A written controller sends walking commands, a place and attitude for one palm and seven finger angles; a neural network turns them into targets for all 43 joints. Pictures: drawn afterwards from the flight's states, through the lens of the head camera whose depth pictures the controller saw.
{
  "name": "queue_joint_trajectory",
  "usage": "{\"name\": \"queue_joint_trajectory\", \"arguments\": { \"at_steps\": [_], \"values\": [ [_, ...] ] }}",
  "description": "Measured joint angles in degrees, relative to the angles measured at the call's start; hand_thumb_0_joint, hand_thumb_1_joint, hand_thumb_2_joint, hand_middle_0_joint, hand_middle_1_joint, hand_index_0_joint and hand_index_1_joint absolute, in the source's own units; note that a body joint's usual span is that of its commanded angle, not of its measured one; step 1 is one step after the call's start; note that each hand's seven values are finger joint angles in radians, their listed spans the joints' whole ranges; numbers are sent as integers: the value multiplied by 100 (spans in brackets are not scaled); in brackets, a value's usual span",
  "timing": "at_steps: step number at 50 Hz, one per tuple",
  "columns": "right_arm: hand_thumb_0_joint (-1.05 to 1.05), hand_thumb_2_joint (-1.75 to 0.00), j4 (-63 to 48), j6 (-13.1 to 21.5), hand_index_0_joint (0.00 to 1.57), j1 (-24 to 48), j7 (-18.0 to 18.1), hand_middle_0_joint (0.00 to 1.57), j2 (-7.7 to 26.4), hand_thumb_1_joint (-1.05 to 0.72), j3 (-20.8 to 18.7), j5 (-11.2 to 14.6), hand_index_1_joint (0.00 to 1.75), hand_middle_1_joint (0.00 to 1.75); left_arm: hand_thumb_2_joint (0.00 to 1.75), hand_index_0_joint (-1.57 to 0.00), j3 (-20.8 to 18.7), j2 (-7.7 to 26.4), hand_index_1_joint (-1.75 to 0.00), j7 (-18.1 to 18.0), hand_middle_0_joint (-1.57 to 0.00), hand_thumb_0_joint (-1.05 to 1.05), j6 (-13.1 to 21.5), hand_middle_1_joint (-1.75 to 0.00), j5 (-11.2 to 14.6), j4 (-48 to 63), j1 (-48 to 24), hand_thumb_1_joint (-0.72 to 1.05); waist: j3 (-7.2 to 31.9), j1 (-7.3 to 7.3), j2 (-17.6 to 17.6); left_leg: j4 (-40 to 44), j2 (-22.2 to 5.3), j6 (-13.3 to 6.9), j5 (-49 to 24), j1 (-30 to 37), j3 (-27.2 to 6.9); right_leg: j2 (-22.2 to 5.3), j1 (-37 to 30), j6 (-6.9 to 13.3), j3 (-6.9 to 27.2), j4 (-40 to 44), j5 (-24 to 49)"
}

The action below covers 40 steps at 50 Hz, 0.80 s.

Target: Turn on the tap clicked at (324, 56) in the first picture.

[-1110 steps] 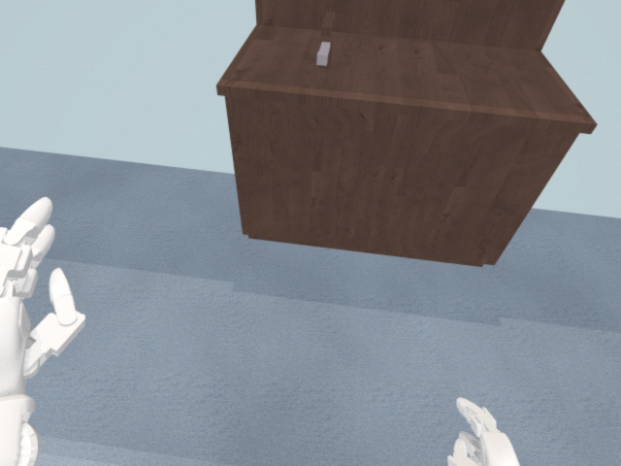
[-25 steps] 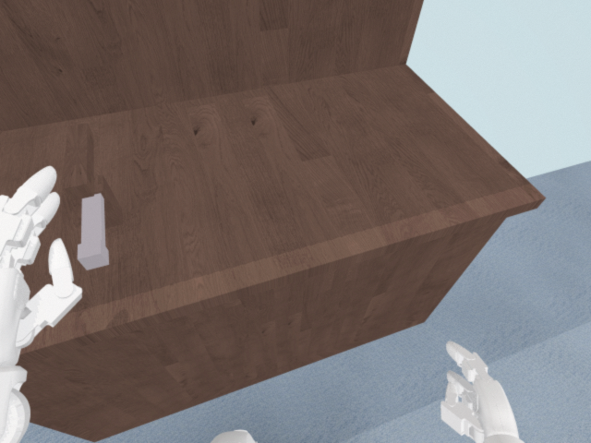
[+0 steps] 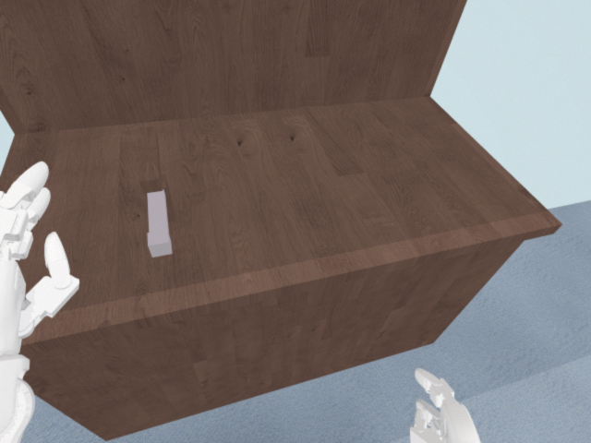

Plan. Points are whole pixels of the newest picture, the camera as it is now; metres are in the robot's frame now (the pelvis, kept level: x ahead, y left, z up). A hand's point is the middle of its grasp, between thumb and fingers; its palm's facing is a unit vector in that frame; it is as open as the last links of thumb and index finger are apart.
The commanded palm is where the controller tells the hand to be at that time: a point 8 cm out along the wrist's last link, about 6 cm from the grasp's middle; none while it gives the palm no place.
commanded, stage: come to a stop and stand still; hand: left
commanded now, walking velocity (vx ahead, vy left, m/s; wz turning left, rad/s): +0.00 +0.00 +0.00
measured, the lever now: (159, 243) +0.36 +0.24 +0.05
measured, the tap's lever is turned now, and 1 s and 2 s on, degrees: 0 0 0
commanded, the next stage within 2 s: look again from close up in 0.70 s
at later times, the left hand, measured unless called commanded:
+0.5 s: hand (108, 256) +0.25 +0.23 +0.16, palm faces +0.39 -0.85 -0.35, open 7.4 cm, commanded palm +0.19 +0.26 +0.18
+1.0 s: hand (113, 258) +0.25 +0.23 +0.16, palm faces +0.39 -0.85 -0.35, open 7.4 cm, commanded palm +0.20 +0.26 +0.18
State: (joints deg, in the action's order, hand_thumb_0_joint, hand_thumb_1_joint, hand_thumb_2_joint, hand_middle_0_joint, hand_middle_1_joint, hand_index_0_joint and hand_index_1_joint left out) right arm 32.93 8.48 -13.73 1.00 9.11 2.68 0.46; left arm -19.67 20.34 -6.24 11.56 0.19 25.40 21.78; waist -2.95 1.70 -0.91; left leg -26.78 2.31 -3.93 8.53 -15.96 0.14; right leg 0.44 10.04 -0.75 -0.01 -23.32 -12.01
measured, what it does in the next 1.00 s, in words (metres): stands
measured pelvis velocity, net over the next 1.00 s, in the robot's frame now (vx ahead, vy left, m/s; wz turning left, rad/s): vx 0.04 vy -0.02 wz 0.01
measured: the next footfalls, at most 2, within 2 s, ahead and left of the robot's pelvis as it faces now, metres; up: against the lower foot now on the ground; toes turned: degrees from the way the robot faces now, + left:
none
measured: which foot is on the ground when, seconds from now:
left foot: down 0.00-1.00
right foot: down 0.00-1.00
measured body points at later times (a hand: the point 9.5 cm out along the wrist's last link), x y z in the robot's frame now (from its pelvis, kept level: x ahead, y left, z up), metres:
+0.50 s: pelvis +0.04 -0.02 +0.00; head +0.05 +0.01 +0.45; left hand +0.23 +0.27 +0.18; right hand +0.21 -0.24 -0.06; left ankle +0.07 +0.06 -0.74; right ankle +0.03 -0.15 -0.74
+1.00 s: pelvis +0.04 -0.02 +0.00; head +0.05 +0.00 +0.45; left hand +0.23 +0.27 +0.18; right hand +0.22 -0.24 -0.07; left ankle +0.07 +0.06 -0.74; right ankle +0.03 -0.15 -0.74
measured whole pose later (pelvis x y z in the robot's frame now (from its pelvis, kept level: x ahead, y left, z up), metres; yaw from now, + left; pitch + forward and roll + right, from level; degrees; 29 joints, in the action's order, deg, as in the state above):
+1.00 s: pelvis +0.04 -0.02 +0.00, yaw +1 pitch -1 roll -2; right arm 32.9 5.5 -11.3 2.5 11.2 1.4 1.2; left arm -18.7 20.2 -6.6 10.0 2.8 26.2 24.5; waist -2.4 1.5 -0.5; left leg -25.3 1.8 -2.8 10.4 -14.1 -0.6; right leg 1.2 7.5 -0.4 -0.3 -20.6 -12.3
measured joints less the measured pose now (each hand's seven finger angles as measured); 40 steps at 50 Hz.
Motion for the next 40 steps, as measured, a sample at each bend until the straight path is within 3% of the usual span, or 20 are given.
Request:
{"name": "queue_joint_trajectory", "arguments": {
  "at_steps": [10,22,40],
  "values": [
    [1,-90,103,-1,21,17,18,20,156,-90,-96,31,30,30,90,-21,63,-160,-30,-64,-21,2,-13,-30,-7,-106,-45,90,93,79,-8,63,21,-19,21,106,-13,-10,-154,-72,9,155,132],
    [1,-90,38,-58,21,140,58,20,188,-90,-135,51,30,30,90,-21,41,20,-30,-30,-21,2,35,-30,112,71,147,89,69,-55,-33,82,-41,67,159,164,-40,54,-225,-5,-4,215,14],
    [1,-90,-5,-285,21,250,133,20,226,-90,-148,89,30,30,90,-21,66,19,-30,-15,-21,2,-115,-30,259,107,307,89,84,-21,41,73,-68,124,242,196,-80,86,-265,51,-38,209,-76]
  ]
}}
